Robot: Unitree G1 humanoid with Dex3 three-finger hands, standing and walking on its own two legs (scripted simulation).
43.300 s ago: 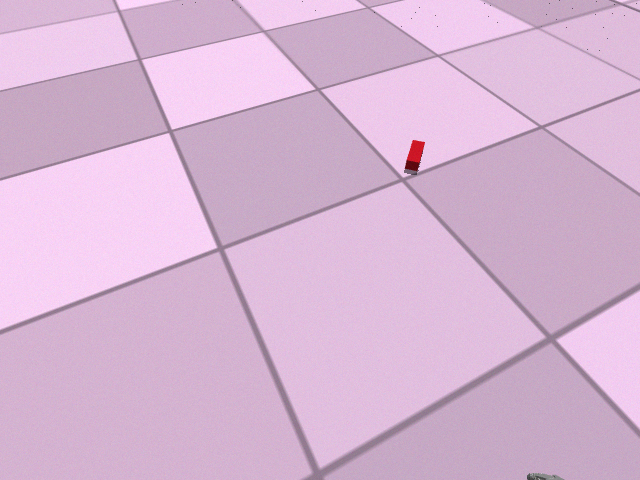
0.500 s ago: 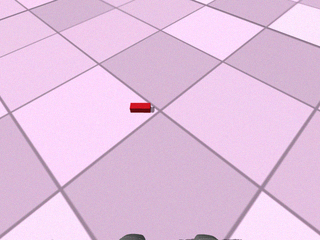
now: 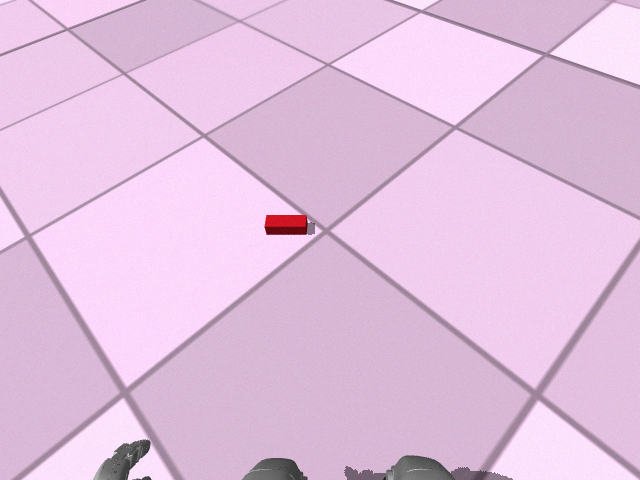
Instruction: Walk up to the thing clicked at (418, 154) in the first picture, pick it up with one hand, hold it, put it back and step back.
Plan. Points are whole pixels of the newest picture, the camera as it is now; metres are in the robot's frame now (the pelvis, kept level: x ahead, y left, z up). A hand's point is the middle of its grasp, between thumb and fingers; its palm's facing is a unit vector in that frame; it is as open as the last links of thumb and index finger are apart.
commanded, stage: step back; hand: left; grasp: from above
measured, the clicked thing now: (286, 224) +1.05 +0.21 -0.73
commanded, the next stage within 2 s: stand in 0.10 s
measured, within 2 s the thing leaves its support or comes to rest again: neither
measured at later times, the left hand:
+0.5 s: hand out of the picture +0.12 +0.26 -0.14, palm faces +0.00 -0.95 -0.32, open 7.4 cm
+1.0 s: hand out of the picture +0.08 +0.25 -0.13, palm faces +0.00 -0.93 -0.36, open 7.4 cm
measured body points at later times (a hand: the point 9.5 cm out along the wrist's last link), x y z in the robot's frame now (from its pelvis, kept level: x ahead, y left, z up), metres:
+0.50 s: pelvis +0.03 +0.01 +0.02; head +0.04 +0.02 +0.47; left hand +0.12 +0.31 -0.11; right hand +0.15 -0.28 -0.10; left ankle +0.00 +0.15 -0.72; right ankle +0.05 -0.12 -0.72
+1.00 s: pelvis +0.01 -0.01 +0.02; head +0.02 -0.02 +0.47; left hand +0.08 +0.30 -0.10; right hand +0.09 -0.31 -0.12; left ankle +0.00 +0.15 -0.72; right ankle +0.05 -0.12 -0.72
